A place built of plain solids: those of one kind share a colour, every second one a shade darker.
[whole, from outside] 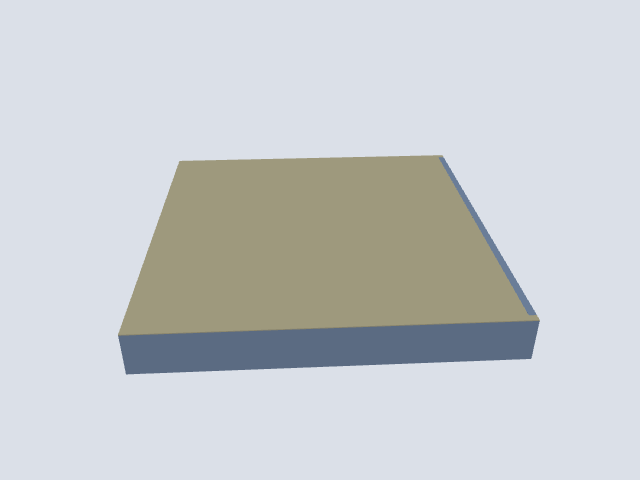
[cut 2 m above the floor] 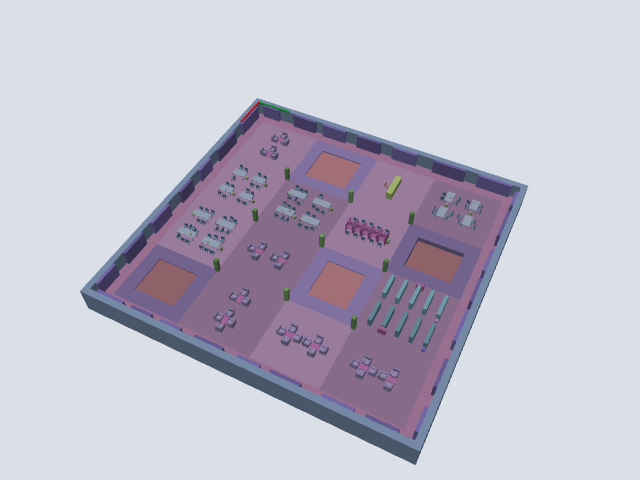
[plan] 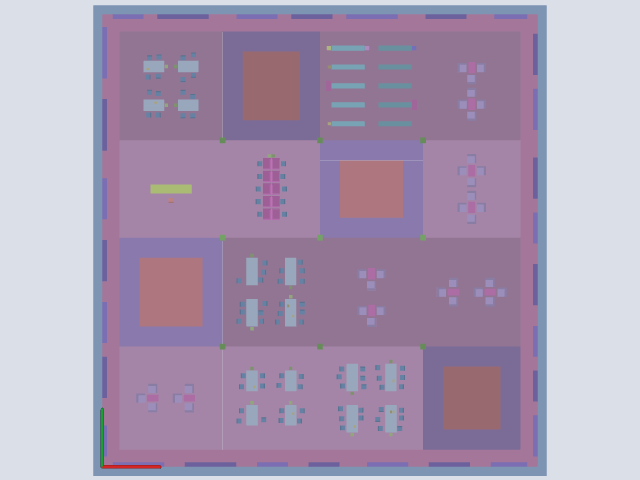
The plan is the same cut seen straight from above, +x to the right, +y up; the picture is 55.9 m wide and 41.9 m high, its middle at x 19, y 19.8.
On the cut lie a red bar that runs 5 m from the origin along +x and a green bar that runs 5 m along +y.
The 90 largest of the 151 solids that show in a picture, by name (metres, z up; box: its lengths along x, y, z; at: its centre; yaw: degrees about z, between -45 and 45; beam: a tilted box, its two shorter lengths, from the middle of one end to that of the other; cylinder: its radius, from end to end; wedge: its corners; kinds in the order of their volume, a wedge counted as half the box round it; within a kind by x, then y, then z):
{
 "floor_bay_1": {"box": [9.0, 9.0, 1.5], "at": [6.0, 6.0, -0.75]},
 "floor_bay_2": {"box": [9.0, 8.5, 1.5], "at": [6.0, 24.25, -0.75]},
 "floor_bay_3": {"box": [9.0, 9.5, 1.5], "at": [6.0, 33.25, -0.75]},
 "floor_bay_4": {"box": [8.5, 9.0, 1.5], "at": [14.75, 6.0, -0.75]},
 "floor_bay_5": {"box": [8.5, 9.5, 1.5], "at": [14.75, 15.25, -0.75]},
 "floor_bay_6": {"box": [8.5, 8.5, 1.5], "at": [14.75, 24.25, -0.75]},
 "floor_bay_7": {"box": [9.0, 9.0, 1.5], "at": [23.5, 6.0, -0.75]},
 "floor_bay_8": {"box": [9.0, 9.5, 1.5], "at": [23.5, 15.25, -0.75]},
 "floor_bay_9": {"box": [9.0, 9.5, 1.5], "at": [23.5, 33.25, -0.75]},
 "floor_bay_10": {"box": [8.5, 9.5, 1.5], "at": [32.25, 15.25, -0.75]},
 "floor_bay_11": {"box": [8.5, 8.5, 1.5], "at": [32.25, 24.25, -0.75]},
 "floor_bay_12": {"box": [8.5, 9.5, 1.5], "at": [32.25, 33.25, -0.75]},
 "wall_1": {"box": [0.8, 39.5, 4.8], "at": [-0.4, 19.75, 0.9]},
 "wall_2": {"box": [39.6, 0.8, 4.8], "at": [19.0, -0.4, 0.9]},
 "wall_3": {"box": [39.6, 0.8, 4.8], "at": [19.0, 39.9, 0.9]},
 "wall_4": {"box": [0.8, 39.5, 4.8], "at": [38.4, 19.75, 0.9]},
 "floor_aisle_1": {"box": [1.5, 36.5, 1.5], "at": [0.75, 19.75, -0.75]},
 "floor_aisle_2": {"box": [38.0, 1.5, 1.5], "at": [19.0, 0.75, -0.75]},
 "floor_aisle_3": {"box": [38.0, 1.5, 1.5], "at": [19.0, 38.75, -0.75]},
 "floor_aisle_4": {"box": [1.5, 36.5, 1.5], "at": [37.25, 19.75, -0.75]},
 "floor_rim_1": {"box": [1.75, 6.0, 1.5], "at": [2.37, 15.25, -0.75]},
 "floor_rim_2": {"box": [9.0, 1.75, 1.5], "at": [6.0, 11.37, -0.75]},
 "floor_rim_3": {"box": [9.0, 1.75, 1.5], "at": [6.0, 19.13, -0.75]},
 "floor_rim_4": {"box": [1.75, 6.0, 1.5], "at": [9.63, 15.25, -0.75]},
 "floor_rim_5": {"box": [1.75, 6.0, 1.5], "at": [11.37, 33.25, -0.75]},
 "floor_rim_6": {"box": [8.5, 1.75, 1.5], "at": [14.75, 29.37, -0.75]},
 "floor_rim_7": {"box": [8.5, 1.75, 1.5], "at": [14.75, 37.13, -0.75]},
 "floor_rim_8": {"box": [1.75, 6.0, 1.5], "at": [18.13, 33.25, -0.75]},
 "floor_rim_9": {"box": [1.75, 5.0, 1.5], "at": [19.87, 24.25, -0.75]},
 "floor_rim_10": {"box": [9.0, 1.75, 1.5], "at": [23.5, 20.87, -0.75]},
 "floor_rim_11": {"box": [9.0, 1.75, 1.5], "at": [23.5, 27.63, -0.75]},
 "floor_rim_12": {"box": [1.75, 5.0, 1.5], "at": [27.13, 24.25, -0.75]},
 "floor_rim_13": {"box": [1.75, 5.5, 1.5], "at": [28.87, 6.0, -0.75]},
 "floor_rim_14": {"box": [8.5, 1.75, 1.5], "at": [32.25, 2.37, -0.75]},
 "floor_rim_15": {"box": [8.5, 1.75, 1.5], "at": [32.25, 9.63, -0.75]},
 "floor_rim_16": {"box": [1.75, 5.5, 1.5], "at": [35.63, 6.0, -0.75]},
 "ceil_hall_1": {"box": [39.6, 41.1, 0.1], "at": [19.0, 19.75, 3.25]},
 "floor_well_1": {"box": [5.5, 6.0, 1.34], "at": [6.0, 15.25, -0.83]},
 "floor_well_2": {"box": [5.0, 6.0, 0.8], "at": [14.75, 33.25, -1.1]},
 "floor_well_3": {"box": [5.5, 5.0, 1.38], "at": [23.5, 24.25, -0.81]},
 "floor_well_4": {"box": [5.0, 5.5, 1.38], "at": [32.25, 6.0, -0.81]},
 "wallshelf_1": {"box": [0.4, 2.7, 2.1], "at": [0.2, 2.25, 1.05]},
 "wallshelf_2": {"box": [0.4, 3.6, 2.1], "at": [0.2, 7.8, 1.05]},
 "wallshelf_3": {"box": [0.4, 3.6, 2.1], "at": [0.2, 12.6, 1.05]},
 "wallshelf_4": {"box": [0.4, 3.6, 2.1], "at": [0.2, 18.0, 1.05]},
 "wallshelf_5": {"box": [0.4, 3.6, 2.1], "at": [0.2, 23.4, 1.05]},
 "wallshelf_6": {"box": [0.4, 4.5, 2.1], "at": [0.2, 29.85, 1.05]},
 "wallshelf_7": {"box": [0.4, 4.5, 2.1], "at": [0.2, 36.15, 1.05]},
 "wallshelf_8": {"box": [2.7, 0.4, 2.1], "at": [2.25, 39.3, 1.05]},
 "wallshelf_9": {"box": [4.5, 0.4, 2.1], "at": [3.15, 0.2, 1.05]},
 "wallshelf_10": {"box": [4.5, 0.4, 2.1], "at": [7.05, 39.3, 1.05]},
 "wallshelf_11": {"box": [4.5, 0.4, 2.1], "at": [9.45, 0.2, 1.05]},
 "wallshelf_12": {"box": [3.6, 0.4, 2.1], "at": [13.5, 39.3, 1.05]},
 "wallshelf_13": {"box": [2.7, 0.4, 2.1], "at": [14.85, 0.2, 1.05]},
 "wallshelf_14": {"box": [3.6, 0.4, 2.1], "at": [18.3, 39.3, 1.05]},
 "wallshelf_15": {"box": [2.7, 0.4, 2.1], "at": [19.35, 0.2, 1.05]},
 "wallshelf_16": {"box": [4.5, 0.4, 2.1], "at": [23.55, 39.3, 1.05]},
 "wallshelf_17": {"box": [3.6, 0.4, 2.1], "at": [24.9, 0.2, 1.05]},
 "wallshelf_18": {"box": [3.6, 0.4, 2.1], "at": [30.0, 39.3, 1.05]},
 "wallshelf_19": {"box": [3.6, 0.4, 2.1], "at": [30.3, 0.2, 1.05]},
 "wallshelf_20": {"box": [3.2, 0.4, 2.1], "at": [35.5, 0.2, 1.05]},
 "wallshelf_21": {"box": [2.9, 0.4, 2.1], "at": [35.65, 39.3, 1.05]},
 "wallshelf_22": {"box": [0.4, 3.6, 2.1], "at": [37.8, 2.7, 1.05]},
 "wallshelf_23": {"box": [0.4, 2.7, 2.1], "at": [37.8, 7.05, 1.05]},
 "wallshelf_24": {"box": [0.4, 2.7, 2.1], "at": [37.8, 10.95, 1.05]},
 "wallshelf_25": {"box": [0.4, 3.6, 2.1], "at": [37.8, 15.9, 1.05]},
 "wallshelf_26": {"box": [0.4, 2.7, 2.1], "at": [37.8, 20.85, 1.05]},
 "wallshelf_27": {"box": [0.4, 3.6, 2.1], "at": [37.8, 25.2, 1.05]},
 "wallshelf_28": {"box": [0.4, 3.6, 2.1], "at": [37.8, 31.2, 1.05]},
 "wallshelf_29": {"box": [0.4, 3.6, 2.1], "at": [37.8, 36.0, 1.05]},
 "range_1": {"box": [2.9, 0.45, 1.2], "at": [21.45, 29.95, 0.6]},
 "range_2": {"box": [2.9, 0.45, 1.2], "at": [21.45, 31.6, 0.6]},
 "range_3": {"box": [2.9, 0.45, 1.2], "at": [21.45, 33.25, 0.6]},
 "range_4": {"box": [2.9, 0.45, 1.2], "at": [21.45, 34.9, 0.6]},
 "range_5": {"box": [2.9, 0.45, 1.2], "at": [21.45, 36.55, 0.6]},
 "range_6": {"box": [2.9, 0.45, 1.2], "at": [25.55, 29.95, 0.6]},
 "range_7": {"box": [2.9, 0.45, 1.2], "at": [25.55, 31.6, 0.6]},
 "range_8": {"box": [2.9, 0.45, 1.2], "at": [25.55, 33.25, 0.6]},
 "range_9": {"box": [2.9, 0.45, 1.2], "at": [25.55, 34.9, 0.6]},
 "range_10": {"box": [2.9, 0.45, 1.2], "at": [25.55, 36.55, 0.6]},
 "wall_column_1": {"box": [0.5, 0.5, 3.3], "at": [10.5, 10.5, 1.55]},
 "wall_column_2": {"box": [0.5, 0.5, 3.3], "at": [10.5, 20.0, 1.55]},
 "wall_column_3": {"box": [0.5, 0.5, 3.3], "at": [10.5, 28.5, 1.55]},
 "wall_column_4": {"box": [0.5, 0.5, 3.3], "at": [19.0, 10.5, 1.55]},
 "wall_column_5": {"box": [0.5, 0.5, 3.3], "at": [19.0, 20.0, 1.55]},
 "wall_column_6": {"box": [0.5, 0.5, 3.3], "at": [19.0, 28.5, 1.55]},
 "wall_column_7": {"box": [0.5, 0.5, 3.3], "at": [28.0, 10.5, 1.55]},
 "wall_column_8": {"box": [0.5, 0.5, 3.3], "at": [28.0, 20.0, 1.55]},
 "wall_column_9": {"box": [0.5, 0.5, 3.3], "at": [28.0, 28.5, 1.55]},
 "desk_counter_1": {"box": [3.6, 0.8, 1.05], "at": [6.0, 24.25, 0.53]}
}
